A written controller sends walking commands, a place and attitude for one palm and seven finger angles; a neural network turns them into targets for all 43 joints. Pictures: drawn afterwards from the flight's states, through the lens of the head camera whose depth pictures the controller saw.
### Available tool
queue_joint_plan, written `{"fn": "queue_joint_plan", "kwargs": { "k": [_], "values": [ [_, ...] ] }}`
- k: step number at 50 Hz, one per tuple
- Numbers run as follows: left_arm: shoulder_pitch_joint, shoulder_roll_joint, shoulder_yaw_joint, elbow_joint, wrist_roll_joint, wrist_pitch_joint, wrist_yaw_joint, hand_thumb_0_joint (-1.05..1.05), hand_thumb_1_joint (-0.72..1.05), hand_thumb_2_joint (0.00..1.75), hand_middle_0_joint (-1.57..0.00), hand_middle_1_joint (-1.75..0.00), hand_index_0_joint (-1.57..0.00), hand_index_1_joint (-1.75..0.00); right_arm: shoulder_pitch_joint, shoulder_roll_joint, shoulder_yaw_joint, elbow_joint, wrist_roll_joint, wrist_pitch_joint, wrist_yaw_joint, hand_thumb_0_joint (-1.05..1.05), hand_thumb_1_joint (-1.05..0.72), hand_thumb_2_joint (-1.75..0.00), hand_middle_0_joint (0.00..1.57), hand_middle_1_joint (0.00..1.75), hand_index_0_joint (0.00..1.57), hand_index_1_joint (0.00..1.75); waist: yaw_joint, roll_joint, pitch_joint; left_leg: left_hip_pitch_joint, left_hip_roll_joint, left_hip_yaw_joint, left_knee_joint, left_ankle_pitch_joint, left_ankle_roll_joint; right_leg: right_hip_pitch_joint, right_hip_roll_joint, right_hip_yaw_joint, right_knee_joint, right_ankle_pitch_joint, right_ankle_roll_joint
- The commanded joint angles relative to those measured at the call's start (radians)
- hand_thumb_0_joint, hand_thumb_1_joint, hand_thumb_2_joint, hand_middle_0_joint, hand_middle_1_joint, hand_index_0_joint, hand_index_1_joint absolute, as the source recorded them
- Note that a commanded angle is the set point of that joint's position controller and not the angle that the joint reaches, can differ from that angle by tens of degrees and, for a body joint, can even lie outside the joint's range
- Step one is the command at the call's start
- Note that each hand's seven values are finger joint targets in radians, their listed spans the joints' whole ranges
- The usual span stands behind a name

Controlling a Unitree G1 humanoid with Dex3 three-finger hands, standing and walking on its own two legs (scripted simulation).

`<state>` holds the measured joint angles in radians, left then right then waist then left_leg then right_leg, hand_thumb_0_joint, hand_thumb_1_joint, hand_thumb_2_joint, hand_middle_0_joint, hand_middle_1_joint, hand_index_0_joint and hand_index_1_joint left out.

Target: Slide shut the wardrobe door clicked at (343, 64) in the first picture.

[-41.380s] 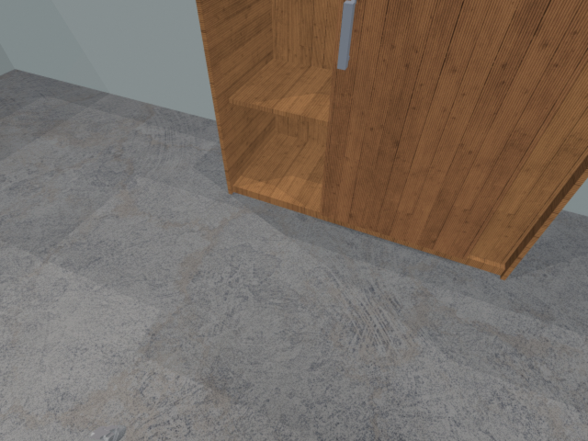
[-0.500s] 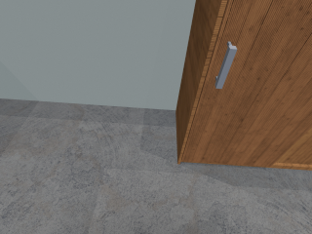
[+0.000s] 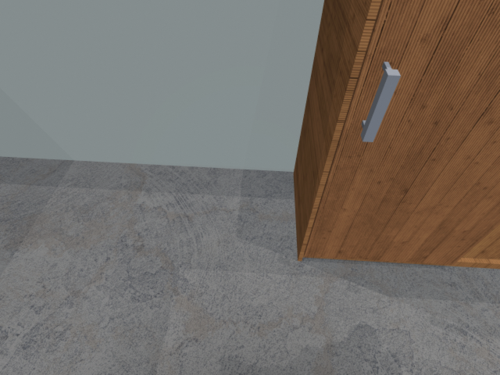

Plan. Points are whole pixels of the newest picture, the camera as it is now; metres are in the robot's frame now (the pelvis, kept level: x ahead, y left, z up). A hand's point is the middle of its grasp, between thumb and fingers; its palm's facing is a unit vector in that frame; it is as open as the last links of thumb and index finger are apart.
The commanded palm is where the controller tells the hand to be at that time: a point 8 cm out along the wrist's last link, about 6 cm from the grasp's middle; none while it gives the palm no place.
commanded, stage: look to check the result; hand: right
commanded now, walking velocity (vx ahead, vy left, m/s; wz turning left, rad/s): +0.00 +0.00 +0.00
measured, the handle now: (376, 103) +0.69 -0.25 +0.08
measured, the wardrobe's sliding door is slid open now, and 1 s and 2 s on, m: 0.00 0.00 0.00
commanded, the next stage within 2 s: stand and wait in 0.34 s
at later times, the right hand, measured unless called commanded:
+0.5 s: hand out of the picture +0.09 -0.24 -0.15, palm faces -0.03 +0.94 -0.34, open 7.4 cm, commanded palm none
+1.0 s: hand out of the picture +0.09 -0.25 -0.16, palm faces -0.03 +0.94 -0.34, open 7.4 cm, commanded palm none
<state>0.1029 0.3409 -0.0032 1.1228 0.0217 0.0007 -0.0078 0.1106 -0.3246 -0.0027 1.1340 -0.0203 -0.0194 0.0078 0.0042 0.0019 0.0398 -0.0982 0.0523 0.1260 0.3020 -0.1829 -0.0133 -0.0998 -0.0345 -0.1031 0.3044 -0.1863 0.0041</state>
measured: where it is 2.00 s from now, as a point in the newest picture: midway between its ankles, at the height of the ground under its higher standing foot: outside the picture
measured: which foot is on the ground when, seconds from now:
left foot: down 0.00-1.00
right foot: down 0.00-1.00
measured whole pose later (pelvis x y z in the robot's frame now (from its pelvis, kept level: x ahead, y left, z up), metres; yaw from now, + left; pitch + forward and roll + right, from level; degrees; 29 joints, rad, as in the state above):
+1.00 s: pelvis +0.01 +0.00 +0.00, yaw +0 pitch -1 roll +0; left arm 0.11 0.34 0.00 1.13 0.02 0.00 -0.01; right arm 0.11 -0.34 0.00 1.13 -0.02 -0.02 0.00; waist 0.00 0.00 0.04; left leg -0.06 0.04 0.12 0.27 -0.18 -0.01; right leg -0.06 -0.04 -0.11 0.27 -0.19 0.01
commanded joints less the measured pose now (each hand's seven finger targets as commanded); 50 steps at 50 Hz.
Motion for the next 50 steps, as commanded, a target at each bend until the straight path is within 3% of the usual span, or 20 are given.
{"fn": "queue_joint_plan", "kwargs": {
  "k": [1, 8, 50],
  "values": [
    [-0.047, 0.196, 0.038, -0.064, -0.008, -0.025, 0.017, 0.00, 0.90, 0.90, -0.20, -0.30, -0.20, -0.30, -0.042, -0.216, -0.044, -0.063, 0.005, -0.028, -0.018, 0.00, -0.90, -0.90, 0.20, 0.30, 0.20, 0.30, -0.001, -0.005, -0.109, 0.048, 0.118, -0.103, -0.034, 0.261, 0.038, 0.031, -0.126, 0.106, -0.036, 0.230, -0.014],
    [-0.046, 0.197, 0.037, -0.058, -0.006, -0.021, 0.017, 0.00, 0.90, 0.90, -0.20, -0.30, -0.20, -0.30, -0.049, -0.220, -0.041, -0.057, 0.006, -0.025, -0.019, 0.00, -0.90, -0.90, 0.20, 0.30, 0.20, 0.30, -0.002, 0.000, -0.078, 0.041, 0.118, -0.106, -0.045, 0.240, 0.038, 0.022, -0.127, 0.106, -0.048, 0.204, -0.011],
    [-0.043, 0.202, 0.039, -0.060, -0.007, -0.026, 0.018, 0.00, 0.90, 0.90, -0.20, -0.30, -0.20, -0.30, -0.050, -0.225, -0.039, -0.061, 0.006, -0.026, -0.019, 0.00, -0.90, -0.90, 0.20, 0.30, 0.20, 0.30, -0.002, 0.000, -0.076, 0.050, 0.118, -0.110, -0.056, 0.249, 0.038, 0.047, -0.130, 0.105, -0.064, 0.224, -0.014]
  ]
}}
